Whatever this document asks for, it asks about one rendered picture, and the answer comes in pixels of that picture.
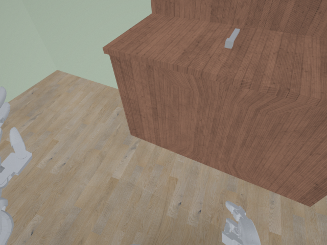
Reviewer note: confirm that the left robot forearm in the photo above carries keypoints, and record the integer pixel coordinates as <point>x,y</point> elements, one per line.
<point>6,222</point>

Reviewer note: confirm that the tap lever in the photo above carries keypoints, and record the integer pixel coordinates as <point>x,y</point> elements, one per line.
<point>229,41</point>

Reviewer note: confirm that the right robot hand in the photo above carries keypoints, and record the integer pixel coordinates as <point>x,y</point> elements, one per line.
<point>243,233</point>

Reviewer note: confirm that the counter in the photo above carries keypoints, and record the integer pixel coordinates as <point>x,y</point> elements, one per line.
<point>257,111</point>

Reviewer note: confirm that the left robot hand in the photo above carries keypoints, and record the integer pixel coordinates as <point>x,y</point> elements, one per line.
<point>15,162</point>

